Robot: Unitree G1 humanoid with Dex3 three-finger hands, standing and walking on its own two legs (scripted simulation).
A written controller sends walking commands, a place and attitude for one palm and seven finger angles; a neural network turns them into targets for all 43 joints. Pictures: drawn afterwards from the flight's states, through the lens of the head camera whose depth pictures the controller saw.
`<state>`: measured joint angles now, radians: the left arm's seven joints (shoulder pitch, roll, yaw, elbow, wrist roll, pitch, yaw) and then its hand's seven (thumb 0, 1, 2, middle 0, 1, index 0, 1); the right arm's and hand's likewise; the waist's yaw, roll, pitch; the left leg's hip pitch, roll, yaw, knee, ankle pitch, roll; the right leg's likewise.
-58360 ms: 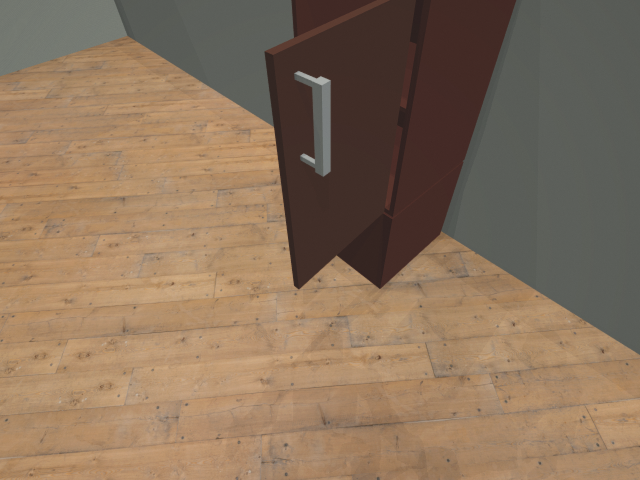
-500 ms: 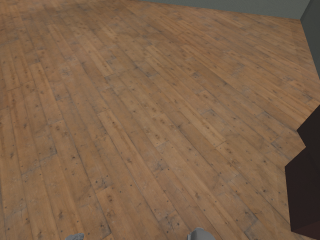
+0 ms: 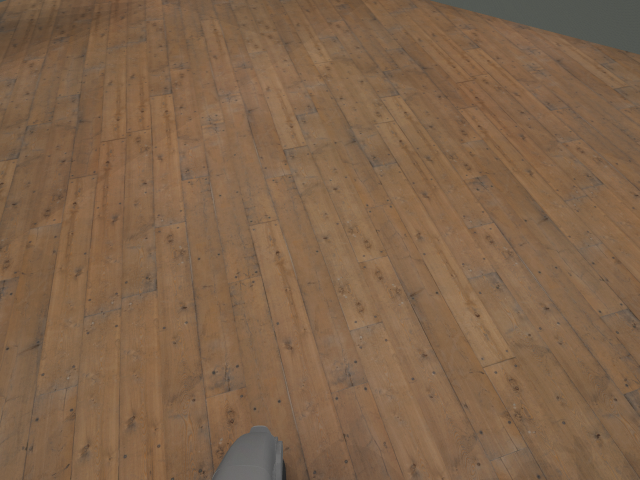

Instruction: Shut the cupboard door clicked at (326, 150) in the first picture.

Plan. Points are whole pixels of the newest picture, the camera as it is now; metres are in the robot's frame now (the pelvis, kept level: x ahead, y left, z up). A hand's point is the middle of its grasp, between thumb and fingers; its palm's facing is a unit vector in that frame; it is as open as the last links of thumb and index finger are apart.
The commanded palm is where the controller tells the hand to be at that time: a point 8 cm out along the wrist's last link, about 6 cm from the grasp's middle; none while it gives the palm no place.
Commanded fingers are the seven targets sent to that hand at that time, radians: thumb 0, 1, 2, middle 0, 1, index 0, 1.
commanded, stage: walk to a spot facing it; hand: left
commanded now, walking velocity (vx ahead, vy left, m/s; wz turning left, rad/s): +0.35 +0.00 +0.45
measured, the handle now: out of the picture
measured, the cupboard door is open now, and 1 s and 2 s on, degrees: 18 18 18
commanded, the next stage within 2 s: turn to face it in 0.42 s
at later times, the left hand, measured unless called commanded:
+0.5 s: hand (181, 361) +0.30 +0.25 -0.16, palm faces +0.14 -0.97 -0.19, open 7.4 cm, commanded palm none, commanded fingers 0.00 0.90 0.90 -0.20 -0.30 -0.20 -0.30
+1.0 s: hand (206, 311) +0.40 +0.24 -0.17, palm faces +0.02 -0.97 -0.23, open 7.3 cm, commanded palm none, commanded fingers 0.00 0.90 0.90 -0.20 -0.30 -0.20 -0.30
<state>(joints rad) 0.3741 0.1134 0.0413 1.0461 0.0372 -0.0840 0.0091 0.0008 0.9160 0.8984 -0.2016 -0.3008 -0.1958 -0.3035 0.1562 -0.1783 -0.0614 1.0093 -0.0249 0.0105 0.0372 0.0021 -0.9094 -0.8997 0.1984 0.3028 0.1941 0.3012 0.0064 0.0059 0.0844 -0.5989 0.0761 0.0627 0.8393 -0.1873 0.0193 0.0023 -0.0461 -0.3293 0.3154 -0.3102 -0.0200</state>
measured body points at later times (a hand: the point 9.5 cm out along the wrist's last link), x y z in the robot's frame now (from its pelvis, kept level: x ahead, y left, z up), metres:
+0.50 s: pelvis +0.21 +0.05 +0.00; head +0.24 +0.06 +0.45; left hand +0.29 +0.30 -0.14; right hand +0.22 -0.17 -0.15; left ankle +0.15 +0.12 -0.74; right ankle +0.33 -0.10 -0.70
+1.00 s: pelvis +0.36 +0.04 +0.00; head +0.40 +0.04 +0.45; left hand +0.40 +0.29 -0.15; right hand +0.46 -0.20 -0.14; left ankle +0.41 +0.20 -0.70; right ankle +0.38 -0.06 -0.74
